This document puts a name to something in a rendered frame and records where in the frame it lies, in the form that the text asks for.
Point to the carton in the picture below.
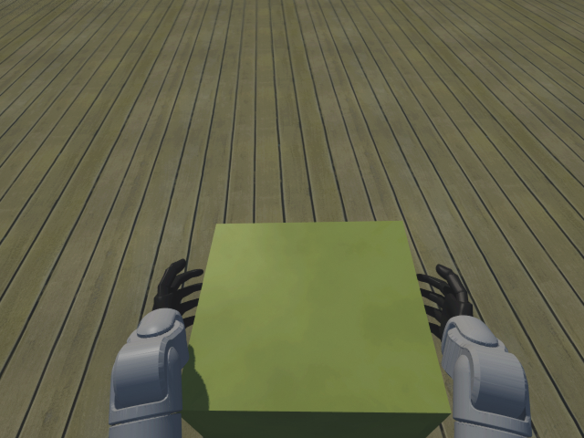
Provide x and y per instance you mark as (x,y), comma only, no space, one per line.
(312,330)

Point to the robot left hand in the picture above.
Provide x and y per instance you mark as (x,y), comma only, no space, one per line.
(169,297)

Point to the left robot forearm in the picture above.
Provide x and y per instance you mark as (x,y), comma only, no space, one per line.
(146,379)

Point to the robot right hand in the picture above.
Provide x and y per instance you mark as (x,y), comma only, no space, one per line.
(454,303)

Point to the right robot forearm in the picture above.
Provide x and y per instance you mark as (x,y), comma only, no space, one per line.
(491,397)

